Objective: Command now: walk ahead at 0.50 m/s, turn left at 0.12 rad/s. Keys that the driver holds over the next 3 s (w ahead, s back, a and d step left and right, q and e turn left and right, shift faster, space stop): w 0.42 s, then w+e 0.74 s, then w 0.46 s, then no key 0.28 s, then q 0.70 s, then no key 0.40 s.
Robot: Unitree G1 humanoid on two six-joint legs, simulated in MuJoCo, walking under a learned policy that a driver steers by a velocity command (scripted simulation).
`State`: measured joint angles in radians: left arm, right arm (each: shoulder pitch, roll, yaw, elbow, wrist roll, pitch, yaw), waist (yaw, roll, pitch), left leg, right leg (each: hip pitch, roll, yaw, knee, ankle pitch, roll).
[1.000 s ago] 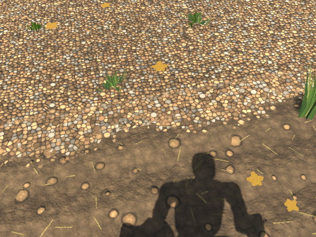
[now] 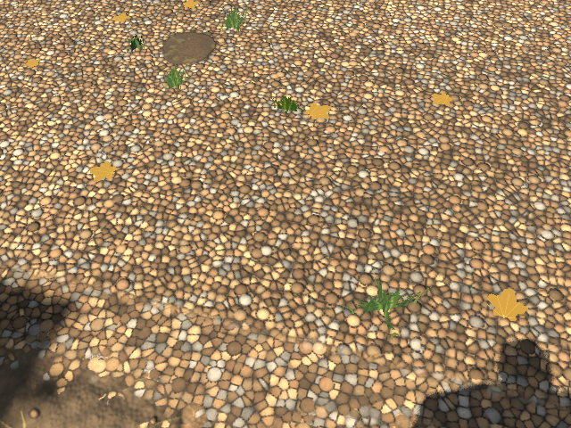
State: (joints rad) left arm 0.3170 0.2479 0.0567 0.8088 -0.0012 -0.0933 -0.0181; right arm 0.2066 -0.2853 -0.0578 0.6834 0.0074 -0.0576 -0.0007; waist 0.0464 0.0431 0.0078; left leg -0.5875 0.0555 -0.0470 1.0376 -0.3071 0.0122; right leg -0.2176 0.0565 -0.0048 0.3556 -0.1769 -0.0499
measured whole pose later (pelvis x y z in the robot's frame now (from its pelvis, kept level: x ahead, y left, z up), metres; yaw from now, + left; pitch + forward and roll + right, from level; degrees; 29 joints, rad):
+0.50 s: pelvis +0.26 +0.07 +0.00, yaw +0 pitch +2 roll +1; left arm 0.19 0.31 0.05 0.78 -0.01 -0.06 -0.01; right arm 0.31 -0.26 -0.05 0.76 -0.01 -0.08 0.02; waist -0.03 -0.05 0.00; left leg -0.18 -0.05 0.04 0.32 -0.17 0.07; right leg -0.65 -0.10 0.04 1.02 -0.21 0.01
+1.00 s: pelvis +0.53 -0.02 +0.00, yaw -15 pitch +2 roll +0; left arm 0.27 0.28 0.06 0.71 -0.01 -0.04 -0.02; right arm 0.18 -0.30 -0.05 0.72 -0.01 -0.10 0.00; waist 0.02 0.02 0.04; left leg -0.58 0.09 -0.06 1.09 -0.33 -0.03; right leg -0.29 0.11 0.04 0.41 -0.16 -0.10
